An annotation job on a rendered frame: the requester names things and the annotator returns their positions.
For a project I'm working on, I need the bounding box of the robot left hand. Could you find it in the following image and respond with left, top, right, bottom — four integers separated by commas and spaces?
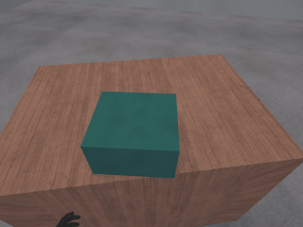
56, 212, 80, 227

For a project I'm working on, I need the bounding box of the carton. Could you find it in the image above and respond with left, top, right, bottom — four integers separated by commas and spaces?
80, 91, 180, 179

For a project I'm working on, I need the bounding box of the pedestal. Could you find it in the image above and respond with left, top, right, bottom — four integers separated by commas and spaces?
0, 54, 303, 227

